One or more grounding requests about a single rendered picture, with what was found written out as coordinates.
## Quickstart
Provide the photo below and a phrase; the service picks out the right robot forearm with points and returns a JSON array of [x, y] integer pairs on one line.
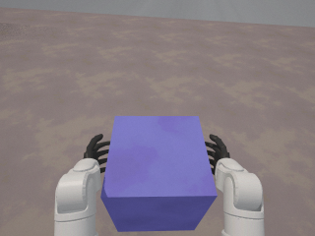
[[243, 200]]

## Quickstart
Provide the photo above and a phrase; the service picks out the carton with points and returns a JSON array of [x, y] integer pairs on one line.
[[158, 176]]

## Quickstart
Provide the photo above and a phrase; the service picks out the left robot forearm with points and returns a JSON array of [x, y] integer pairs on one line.
[[75, 200]]

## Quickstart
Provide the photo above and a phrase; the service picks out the right robot hand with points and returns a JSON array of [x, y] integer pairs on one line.
[[219, 152]]

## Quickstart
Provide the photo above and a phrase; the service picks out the left robot hand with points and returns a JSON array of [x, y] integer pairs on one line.
[[92, 150]]

